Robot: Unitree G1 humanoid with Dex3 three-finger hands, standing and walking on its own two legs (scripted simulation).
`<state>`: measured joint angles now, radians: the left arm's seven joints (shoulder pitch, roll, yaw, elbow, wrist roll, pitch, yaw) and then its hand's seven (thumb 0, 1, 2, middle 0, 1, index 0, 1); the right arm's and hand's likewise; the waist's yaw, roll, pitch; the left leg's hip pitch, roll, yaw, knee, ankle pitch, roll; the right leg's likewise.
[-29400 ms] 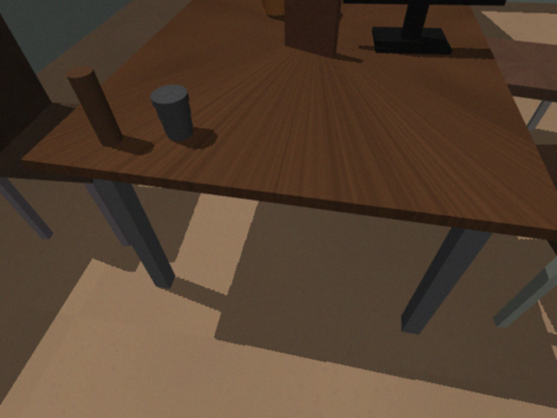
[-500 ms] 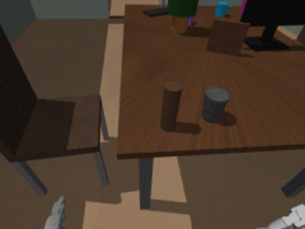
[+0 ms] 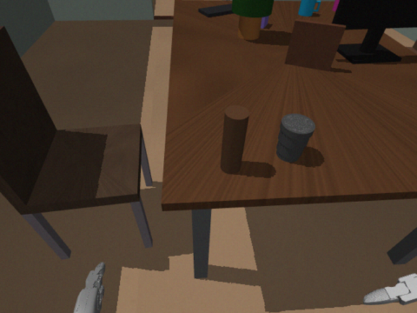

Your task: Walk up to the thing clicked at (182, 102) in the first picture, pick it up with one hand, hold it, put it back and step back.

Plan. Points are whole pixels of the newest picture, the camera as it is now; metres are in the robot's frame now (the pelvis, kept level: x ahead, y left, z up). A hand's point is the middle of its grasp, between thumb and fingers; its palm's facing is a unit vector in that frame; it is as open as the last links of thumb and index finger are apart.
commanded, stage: home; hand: right
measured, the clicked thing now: (292, 139) +0.54 -0.22 +0.03
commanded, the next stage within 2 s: none
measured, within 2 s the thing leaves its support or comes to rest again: neither
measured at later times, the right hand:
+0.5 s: hand (306, 299) +0.18 -0.18 -0.09, palm faces +0.08 +0.97 -0.21, open 17.3 cm
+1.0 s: hand (307, 296) +0.20 -0.20 -0.12, palm faces -0.05 +0.95 -0.30, open 17.3 cm
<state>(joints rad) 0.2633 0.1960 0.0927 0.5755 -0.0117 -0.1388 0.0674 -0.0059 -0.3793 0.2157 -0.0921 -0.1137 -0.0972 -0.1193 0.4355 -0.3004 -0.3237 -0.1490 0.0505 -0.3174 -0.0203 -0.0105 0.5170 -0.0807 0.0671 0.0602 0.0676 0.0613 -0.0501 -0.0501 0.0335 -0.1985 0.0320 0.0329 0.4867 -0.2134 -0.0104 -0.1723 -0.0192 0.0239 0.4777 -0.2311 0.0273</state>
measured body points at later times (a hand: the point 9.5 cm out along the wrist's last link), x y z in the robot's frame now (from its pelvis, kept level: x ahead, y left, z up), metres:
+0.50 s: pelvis +0.02 +0.00 +0.00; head +0.03 -0.01 +0.45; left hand +0.18 +0.22 -0.09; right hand +0.18 -0.23 -0.08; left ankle +0.04 +0.12 -0.74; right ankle +0.02 -0.14 -0.74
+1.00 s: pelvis +0.04 +0.00 +0.00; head +0.05 +0.01 +0.45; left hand +0.16 +0.26 -0.12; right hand +0.20 -0.25 -0.10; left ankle +0.04 +0.12 -0.74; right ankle +0.02 -0.14 -0.74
